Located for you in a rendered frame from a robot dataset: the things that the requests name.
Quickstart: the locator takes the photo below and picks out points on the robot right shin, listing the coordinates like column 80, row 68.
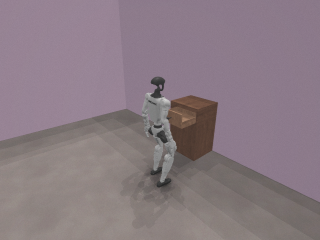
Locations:
column 166, row 168

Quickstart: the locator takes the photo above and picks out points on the robot left upper arm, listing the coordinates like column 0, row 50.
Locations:
column 146, row 104

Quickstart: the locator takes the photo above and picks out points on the cabinet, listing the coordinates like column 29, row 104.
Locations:
column 196, row 140

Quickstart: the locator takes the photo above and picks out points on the left robot hand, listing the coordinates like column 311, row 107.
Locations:
column 146, row 130

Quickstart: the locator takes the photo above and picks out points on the robot right forearm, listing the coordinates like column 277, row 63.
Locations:
column 167, row 130

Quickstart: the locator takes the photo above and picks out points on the robot right upper arm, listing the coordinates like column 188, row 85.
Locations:
column 165, row 103

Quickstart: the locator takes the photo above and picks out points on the robot left forearm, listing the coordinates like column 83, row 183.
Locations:
column 145, row 119

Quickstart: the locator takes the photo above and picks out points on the drawer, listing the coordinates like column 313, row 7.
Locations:
column 181, row 118

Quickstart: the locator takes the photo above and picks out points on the humanoid robot torso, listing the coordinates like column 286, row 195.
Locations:
column 155, row 111

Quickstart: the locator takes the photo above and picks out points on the right robot hand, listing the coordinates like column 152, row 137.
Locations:
column 172, row 145

